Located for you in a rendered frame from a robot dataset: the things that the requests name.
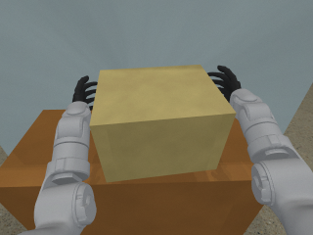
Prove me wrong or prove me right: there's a left robot hand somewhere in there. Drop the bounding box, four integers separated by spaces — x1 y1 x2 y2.
72 75 98 111

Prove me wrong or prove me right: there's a carton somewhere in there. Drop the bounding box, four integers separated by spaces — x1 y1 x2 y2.
89 65 237 183

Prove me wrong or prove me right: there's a right robot hand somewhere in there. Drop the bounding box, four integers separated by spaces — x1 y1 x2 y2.
207 66 242 103

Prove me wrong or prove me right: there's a right robot upper arm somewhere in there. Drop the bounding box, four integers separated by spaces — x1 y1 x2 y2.
251 158 313 235

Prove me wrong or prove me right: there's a left robot upper arm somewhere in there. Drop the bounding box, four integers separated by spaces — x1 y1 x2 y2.
18 181 97 235

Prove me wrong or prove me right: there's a left robot forearm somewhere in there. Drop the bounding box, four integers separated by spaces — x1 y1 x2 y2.
33 101 92 225

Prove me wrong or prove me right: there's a pedestal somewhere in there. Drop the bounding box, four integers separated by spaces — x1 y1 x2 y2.
0 110 264 235

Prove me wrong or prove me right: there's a right robot forearm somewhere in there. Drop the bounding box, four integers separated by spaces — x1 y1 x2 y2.
229 88 313 176

